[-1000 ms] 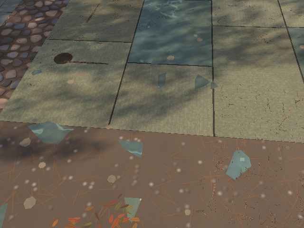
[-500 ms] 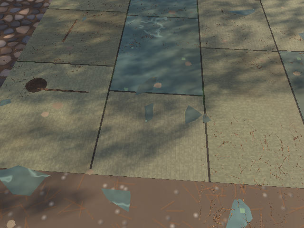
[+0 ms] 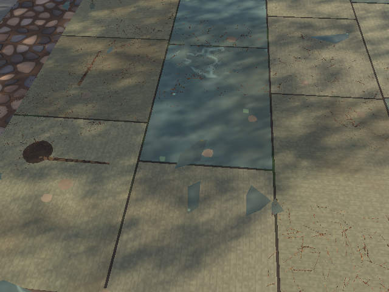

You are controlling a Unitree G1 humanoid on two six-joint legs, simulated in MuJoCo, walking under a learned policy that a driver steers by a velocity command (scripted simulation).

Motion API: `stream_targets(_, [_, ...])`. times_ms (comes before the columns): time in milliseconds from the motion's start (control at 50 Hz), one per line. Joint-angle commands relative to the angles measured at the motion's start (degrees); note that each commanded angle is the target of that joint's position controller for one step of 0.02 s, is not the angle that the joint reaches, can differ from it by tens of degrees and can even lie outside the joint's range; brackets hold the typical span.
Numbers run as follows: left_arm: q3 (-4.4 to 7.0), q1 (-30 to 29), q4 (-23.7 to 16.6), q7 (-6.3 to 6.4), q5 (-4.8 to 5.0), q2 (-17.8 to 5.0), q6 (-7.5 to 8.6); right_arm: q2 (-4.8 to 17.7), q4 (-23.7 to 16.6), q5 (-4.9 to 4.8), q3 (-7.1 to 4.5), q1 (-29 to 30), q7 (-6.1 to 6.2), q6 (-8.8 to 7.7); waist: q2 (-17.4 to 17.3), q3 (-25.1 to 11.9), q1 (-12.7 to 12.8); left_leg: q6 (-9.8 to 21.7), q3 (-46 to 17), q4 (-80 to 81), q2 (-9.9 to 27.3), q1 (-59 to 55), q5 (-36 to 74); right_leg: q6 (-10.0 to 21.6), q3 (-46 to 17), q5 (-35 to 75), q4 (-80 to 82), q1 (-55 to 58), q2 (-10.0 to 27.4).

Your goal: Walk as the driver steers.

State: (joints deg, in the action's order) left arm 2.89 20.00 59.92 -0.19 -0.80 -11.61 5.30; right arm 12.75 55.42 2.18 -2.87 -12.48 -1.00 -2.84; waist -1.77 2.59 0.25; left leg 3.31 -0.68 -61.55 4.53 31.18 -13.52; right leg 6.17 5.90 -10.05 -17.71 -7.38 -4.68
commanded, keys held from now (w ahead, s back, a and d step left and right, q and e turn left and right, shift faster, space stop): w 0.30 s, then w+e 0.70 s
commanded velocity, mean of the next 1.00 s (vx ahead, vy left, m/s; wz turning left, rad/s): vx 0.50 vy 0.00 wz -0.28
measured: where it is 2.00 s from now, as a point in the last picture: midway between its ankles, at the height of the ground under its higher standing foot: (264, 179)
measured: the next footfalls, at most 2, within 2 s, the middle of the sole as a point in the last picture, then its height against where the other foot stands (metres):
left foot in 0.32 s outside the picture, level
right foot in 0.88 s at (230, 265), level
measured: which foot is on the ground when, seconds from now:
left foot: up 0.00-0.30, down 0.32-0.88, up 0.90-1.00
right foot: down 0.00-0.32, up 0.34-0.86, down 0.88-1.00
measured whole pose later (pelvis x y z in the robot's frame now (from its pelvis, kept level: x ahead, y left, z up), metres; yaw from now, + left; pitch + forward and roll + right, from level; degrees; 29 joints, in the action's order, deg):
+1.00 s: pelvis +0.53 -0.02 -0.02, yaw -21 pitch +0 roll +0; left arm 4.8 11.4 52.3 -0.4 -0.9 -14.2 1.2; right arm 12.0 51.9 1.1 -3.0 -15.3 0.2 -4.8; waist -0.4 3.7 -0.4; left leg 0.5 2.0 -72.0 3.9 22.4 -19.7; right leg 8.5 4.7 -11.7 -28.1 -16.7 -7.4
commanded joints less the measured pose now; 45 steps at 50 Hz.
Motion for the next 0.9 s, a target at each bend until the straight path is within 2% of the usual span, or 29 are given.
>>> stream_targets(20, [0.56, 2.5, -1.7, 0.11, 0.15, -5.5, 1.11, 1.7, -2.7, 0.05, -0.22, 0.1, -0.50, 0.75, 4.5, 2.3, -1.3, -1.6, 1.5, 4.9, 1.8, 5.2, 6.0, 6.1, -11.8, 13.6, 11.2, -0.8, 15.2])
stream_targets(120, [0.14, 7.6, -0.5, 0.29, 0.14, -5.4, 0.98, 0.7, -6.3, -0.83, 0.68, 11.0, -0.65, 0.40, 5.3, 3.0, 1.7, -2.0, 4.4, 20.4, 0.2, 4.4, 13.3, 4.7, -8.5, 19.9, 10.8, 3.7, 14.0])
stream_targets(180, [0.12, 10.4, 0.6, 0.70, -0.27, -5.7, 0.73, 1.3, -7.9, -0.90, 0.75, 15.1, -0.49, 0.13, 5.7, 3.5, 3.1, -0.9, 5.1, 25.1, -1.0, 5.0, 12.6, 5.1, -8.5, 22.8, 9.3, 9.5, 15.7])
stream_targets(220, [0.28, 10.8, 1.1, 1.11, -0.65, -6.2, 0.49, 1.9, -8.8, -0.86, 0.53, 16.1, -0.41, -0.25, 5.8, 3.9, 2.8, 0.5, 5.0, 27.3, -1.5, 4.9, 9.5, 5.2, -8.7, 26.7, 7.2, 13.2, 17.3])
stream_targets(260, [0.52, 9.0, 1.0, 1.43, -0.84, -6.9, 0.35, 2.7, -8.3, -0.87, 0.07, 13.0, -0.11, -0.82, 6.1, 2.4, 0.6, 2.4, 5.8, 30.1, -3.6, -1.1, 5.1, 4.1, -7.4, 37.7, 2.1, 14.4, 17.7])
stream_targets(280, [0.68, 8.2, 1.0, 1.48, -0.87, -7.4, 0.25, 3.4, -6.7, -0.80, -0.45, 8.1, 0.26, -1.16, 6.4, -0.1, -1.6, 3.5, 6.5, 31.5, -5.5, -7.6, 3.5, 3.4, -6.7, 44.8, -3.6, 14.2, 17.3])
stream_targets(300, [0.67, 7.2, 0.9, 1.35, -0.61, -7.5, 0.01, 4.4, -3.6, -0.51, -1.19, -1.0, 0.73, -1.70, 4.8, -4.7, -5.4, 4.8, 7.4, 35.3, -7.0, -18.4, 5.8, 2.3, -4.9, 45.9, -13.7, 11.8, 15.3])
stream_targets(320, [0.10, 7.0, -0.4, 1.10, 0.07, -6.0, 0.07, 7.8, -1.1, 0.86, -2.38, -11.0, 1.38, -2.34, 1.9, -10.8, -8.8, 7.4, -1.1, 35.9, 0.8, -34.3, 3.9, 1.3, -4.1, 31.8, -28.0, 0.4, 13.0])
stream_targets(340, [-1.17, 13.0, -1.9, 0.48, 2.53, 0.0, -0.05, 14.1, -0.8, 1.97, -3.98, -16.6, 1.50, -2.29, -10.6, -19.1, -7.1, 14.6, -28.4, 40.1, 19.2, -51.2, -1.8, -1.6, -0.2, -5.2, -50.9, -20.4, 3.1])
stream_targets(360, [0.46, 11.3, -1.0, 0.72, 1.09, -5.4, -0.38, 12.3, -1.3, -0.21, -3.79, -12.9, 0.97, -1.35, -4.9, -18.4, -6.3, 14.9, -36.5, 46.0, 20.2, -46.9, -4.4, -0.6, -8.0, -18.5, -57.4, -25.7, 2.1])
stream_targets(380, [0.93, 6.2, -2.4, 0.65, 0.56, -5.8, -0.61, 8.9, -2.3, -1.02, -2.78, -6.0, 0.83, -1.24, -1.9, -8.7, -3.5, 12.6, -26.4, 47.3, 18.0, -37.8, -7.3, -0.2, -9.2, -13.5, -57.5, -28.1, 5.7])
stream_targets(400, [0.71, 3.6, -3.0, 0.37, 0.36, -4.6, -0.49, 5.1, -2.9, -1.05, -1.78, -2.1, 0.57, -1.72, 0.2, -3.5, -2.4, 10.4, -19.4, 50.2, 15.4, -29.8, -4.5, -0.2, -9.2, -9.2, -54.3, -26.8, 7.9])
stream_targets(420, [0.84, 2.9, -2.8, 0.19, -0.02, -3.6, -0.98, 3.3, -2.7, -0.95, -1.25, -0.8, 0.70, -2.19, -0.3, -0.9, -0.9, 7.8, -13.8, 51.9, 12.8, -25.1, -1.3, -0.4, -9.0, -7.1, -51.4, -24.8, 9.2])
stream_targets(440, [0.84, 3.8, -2.6, -0.18, -0.85, -2.8, -1.83, 1.8, -2.0, -1.17, -0.77, -1.0, 1.06, -2.61, -1.7, 0.2, 0.5, 6.0, -9.2, 52.9, 10.7, -21.7, 2.2, -0.9, -8.9, -6.0, -49.5, -22.4, 10.0])
stream_targets(460, [0.85, 4.5, -2.4, -0.60, -1.11, -1.9, -2.61, 1.4, -1.4, -1.14, -0.59, -2.2, 1.28, -3.08, -2.1, 0.0, 1.1, 5.4, -6.3, 53.3, 10.0, -20.7, 5.2, -1.3, -8.6, -5.1, -49.1, -21.1, 10.0])
stream_targets(520, [1.08, 0.4, -4.4, -1.28, -1.00, -1.4, -3.96, 3.4, -0.2, -1.42, -0.99, -5.7, 1.56, -4.20, -1.5, 0.8, 1.6, 4.9, -0.4, 54.2, 9.3, -21.9, 12.5, -2.0, -7.6, -0.5, -47.6, -25.8, 10.6])
stream_targets(560, [1.08, -3.9, -6.1, -1.58, -0.86, -1.6, -4.32, 3.5, 0.2, -1.26, -0.97, -7.7, 1.69, -4.30, -1.6, 1.8, 1.0, 4.3, 2.8, 54.6, 8.7, -23.4, 15.1, -2.4, -6.9, 3.6, -44.9, -29.9, 11.0])
stream_targets(640, [0.45, -12.3, -9.5, -2.21, -0.60, -1.0, -4.02, 3.2, 0.8, -1.26, -0.57, -10.4, 2.10, -4.26, -1.6, 3.4, -0.4, 3.1, 8.4, 54.0, 7.3, -25.8, 22.1, -2.9, -3.9, 10.2, -32.4, -31.0, 10.0])
stream_targets(700, [-0.22, -17.9, -12.0, -2.50, -0.78, -0.5, -3.94, 4.1, 1.8, -1.26, -0.66, -13.5, 2.73, -4.01, -1.7, 3.9, -2.0, 3.0, 10.9, 53.1, 8.6, -30.3, 27.8, -2.1, -0.1, 11.0, -24.1, -29.8, 8.8])
stream_targets(740, [-0.26, -20.0, -13.2, -2.59, -0.96, -0.8, -3.84, 4.7, 2.6, -1.10, -0.77, -15.3, 3.11, -3.52, -1.7, 4.0, -2.4, 3.0, 12.4, 51.0, 9.7, -34.6, 33.2, -0.7, 1.6, 8.5, -20.8, -29.3, 7.7])
stream_targets(800, [0.44, -17.1, -13.2, -2.38, -1.15, -2.3, -3.93, 6.5, 2.5, -0.82, -1.24, -14.5, 3.74, -2.66, -3.8, 1.3, -0.1, 2.6, 15.2, 42.1, 10.9, -38.7, 54.7, 2.6, 4.3, 0.8, -19.0, -22.9, 3.6])
stream_targets(820, [0.90, -13.9, -12.4, -2.20, -1.23, -3.2, -3.96, 7.4, 2.3, -0.66, -1.53, -13.8, 3.86, -2.24, -4.6, -0.5, 1.5, 2.8, 15.8, 36.5, 11.2, -39.3, 60.6, 4.0, 5.0, -2.4, -18.7, -19.3, 1.7])
stream_targets(840, [1.56, -9.3, -11.1, -2.02, -1.27, -4.3, -3.79, 8.3, 1.8, -0.59, -1.82, -13.2, 3.73, -1.71, -4.8, -3.3, 3.4, 3.1, 15.9, 28.3, 11.4, -38.8, 61.4, 5.5, 4.9, -4.6, -17.0, -14.1, 0.0])
stream_targets(860, [2.53, -2.3, -9.1, -1.65, -1.62, -6.0, -3.31, 8.8, 1.1, -0.83, -2.01, -12.4, 3.32, -1.29, -3.2, -7.0, 6.6, 2.3, 16.4, 16.4, 10.8, -34.3, 54.7, 7.2, 3.5, -3.5, -11.9, -4.3, -1.2])
stream_targets(880, [4.27, 4.7, -7.7, -0.92, -2.40, -10.9, -3.07, 7.9, -0.8, -1.20, -1.80, -11.3, 2.87, -1.37, 2.2, -11.8, 10.0, 0.6, 16.5, -1.4, 8.7, -21.9, 34.8, 10.7, -9.4, -8.2, -8.1, 8.9, 7.7])
stream_targets(900, [5.59, 1.4, -9.4, -0.69, -1.39, -16.5, -3.70, 2.6, -5.6, -1.88, -1.14, -11.3, 1.54, -1.95, 16.4, -15.1, 5.0, -3.2, 11.8, -23.6, -5.9, 5.1, -17.1, 20.3, -43.1, -5.5, -1.7, 24.7, 24.0])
